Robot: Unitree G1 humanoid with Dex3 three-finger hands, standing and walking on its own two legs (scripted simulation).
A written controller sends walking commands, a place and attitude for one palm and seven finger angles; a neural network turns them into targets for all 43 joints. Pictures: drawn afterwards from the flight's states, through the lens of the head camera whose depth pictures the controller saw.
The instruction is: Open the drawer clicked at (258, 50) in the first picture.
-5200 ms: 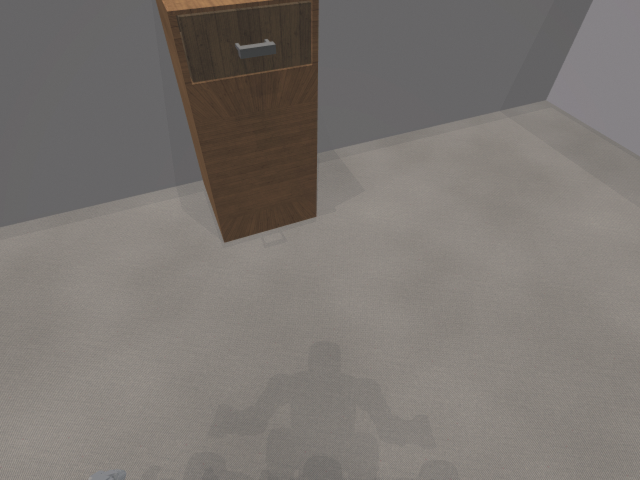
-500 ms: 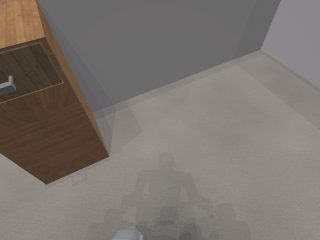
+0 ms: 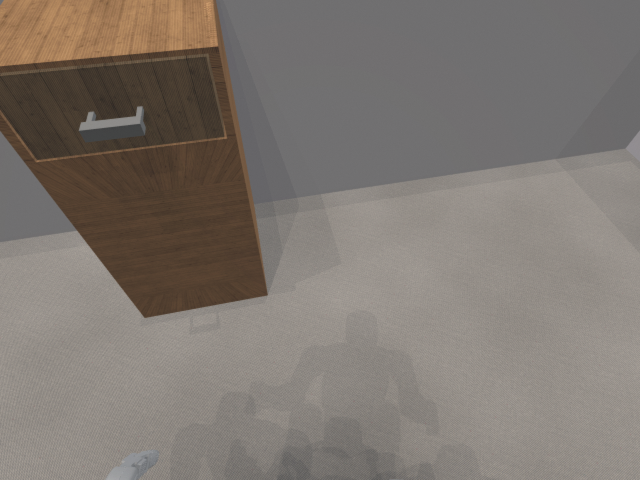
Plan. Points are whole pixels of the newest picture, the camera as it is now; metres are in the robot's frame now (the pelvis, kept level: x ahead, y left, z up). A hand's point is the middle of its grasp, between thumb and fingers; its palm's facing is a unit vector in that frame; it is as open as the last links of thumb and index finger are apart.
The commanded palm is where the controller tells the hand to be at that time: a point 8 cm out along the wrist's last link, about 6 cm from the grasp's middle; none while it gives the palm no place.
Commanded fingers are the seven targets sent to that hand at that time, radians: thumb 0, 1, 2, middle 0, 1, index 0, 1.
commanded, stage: turn to face it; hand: left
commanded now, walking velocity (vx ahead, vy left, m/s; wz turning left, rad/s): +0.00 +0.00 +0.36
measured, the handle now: (114, 121) +0.70 +0.42 +0.03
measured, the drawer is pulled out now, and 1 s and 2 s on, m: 0.00 0.00 0.00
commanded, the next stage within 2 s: take the last steps up to it in 0.24 s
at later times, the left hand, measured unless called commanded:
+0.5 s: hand out of the picture -0.05 +0.20 -0.18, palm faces +0.27 -0.94 -0.22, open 7.4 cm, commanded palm none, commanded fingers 0.00 0.90 0.90 -0.20 -0.30 -0.20 -0.30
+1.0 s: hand (186, 457) +0.17 +0.21 -0.17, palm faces +0.21 -0.96 -0.20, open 7.4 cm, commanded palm none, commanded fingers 0.00 0.90 0.90 -0.20 -0.30 -0.20 -0.30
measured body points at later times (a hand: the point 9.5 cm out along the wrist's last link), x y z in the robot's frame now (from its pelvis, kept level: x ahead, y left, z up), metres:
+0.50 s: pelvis -0.01 +0.01 -0.01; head +0.01 +0.02 +0.44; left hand -0.06 +0.25 -0.17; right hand +0.13 -0.22 -0.14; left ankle -0.05 +0.11 -0.74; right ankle +0.00 -0.13 -0.74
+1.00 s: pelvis +0.12 +0.01 -0.02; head +0.14 +0.00 +0.43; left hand +0.16 +0.26 -0.15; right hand +0.06 -0.21 -0.17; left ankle -0.04 +0.10 -0.72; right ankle +0.21 -0.07 -0.74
